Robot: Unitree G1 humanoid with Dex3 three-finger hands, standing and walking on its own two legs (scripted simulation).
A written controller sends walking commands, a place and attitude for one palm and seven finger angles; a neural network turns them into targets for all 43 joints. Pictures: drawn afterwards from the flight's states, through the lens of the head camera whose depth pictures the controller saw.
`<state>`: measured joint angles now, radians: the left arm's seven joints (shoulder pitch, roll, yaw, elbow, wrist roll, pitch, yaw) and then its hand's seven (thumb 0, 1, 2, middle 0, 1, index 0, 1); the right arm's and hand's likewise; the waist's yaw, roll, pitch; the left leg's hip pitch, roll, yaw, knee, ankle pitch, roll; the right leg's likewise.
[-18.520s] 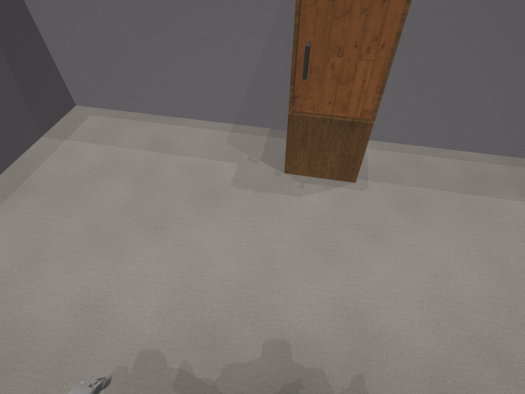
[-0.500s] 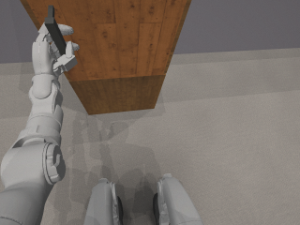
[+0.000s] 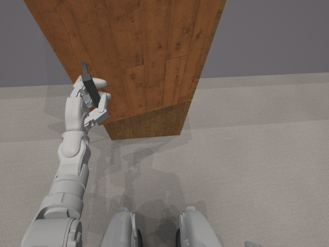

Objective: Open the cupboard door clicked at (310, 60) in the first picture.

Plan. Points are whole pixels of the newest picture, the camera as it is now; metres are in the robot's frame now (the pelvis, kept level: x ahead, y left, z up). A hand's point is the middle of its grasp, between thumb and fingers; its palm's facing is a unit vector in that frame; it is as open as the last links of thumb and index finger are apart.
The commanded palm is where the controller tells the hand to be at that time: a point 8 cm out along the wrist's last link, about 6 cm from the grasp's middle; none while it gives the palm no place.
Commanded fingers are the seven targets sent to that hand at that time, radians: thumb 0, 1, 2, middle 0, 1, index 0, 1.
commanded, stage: pull the door open along its arc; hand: left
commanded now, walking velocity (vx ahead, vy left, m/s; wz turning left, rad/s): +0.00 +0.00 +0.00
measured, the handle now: (93, 88) +0.49 +0.16 +0.02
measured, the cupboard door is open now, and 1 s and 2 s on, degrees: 13 46 48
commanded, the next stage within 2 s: open thumb and fingers to let go in 0.64 s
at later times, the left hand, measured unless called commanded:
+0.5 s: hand (147, 153) +0.32 +0.03 +0.02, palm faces +0.32 -0.95 -0.03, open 6.0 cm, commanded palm +0.24 +0.05 +0.01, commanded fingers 0.00 0.90 0.90 -0.40 -1.35 -0.40 -1.35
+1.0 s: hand (158, 159) +0.31 +0.01 +0.01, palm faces +0.39 -0.92 -0.06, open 7.3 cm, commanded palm +0.26 +0.05 +0.01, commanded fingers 0.00 -0.08 0.48 -0.33 -1.25 -0.33 -1.25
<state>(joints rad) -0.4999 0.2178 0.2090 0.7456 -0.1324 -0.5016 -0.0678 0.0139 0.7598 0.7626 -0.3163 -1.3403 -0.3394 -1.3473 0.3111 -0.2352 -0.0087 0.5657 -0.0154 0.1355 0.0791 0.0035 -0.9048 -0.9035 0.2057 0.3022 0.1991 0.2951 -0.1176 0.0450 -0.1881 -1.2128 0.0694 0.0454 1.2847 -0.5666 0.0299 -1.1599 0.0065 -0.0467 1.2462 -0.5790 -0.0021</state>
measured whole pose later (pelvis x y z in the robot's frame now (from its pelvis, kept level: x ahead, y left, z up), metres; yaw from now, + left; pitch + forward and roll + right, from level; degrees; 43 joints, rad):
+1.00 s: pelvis -0.01 -0.07 +0.00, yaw +6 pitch +23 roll +3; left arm -0.06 -0.12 -0.19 0.40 0.12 -0.45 0.59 0.00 0.44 0.71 -0.36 -1.29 -0.39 -1.31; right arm 0.14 -0.19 -0.02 0.62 -0.10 -0.08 0.03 0.01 -0.91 -0.90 0.20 0.30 0.20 0.29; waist -0.02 0.03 -0.20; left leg -1.14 0.03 -0.05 1.26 -0.52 -0.06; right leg -1.10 -0.02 -0.13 1.32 -0.63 -0.11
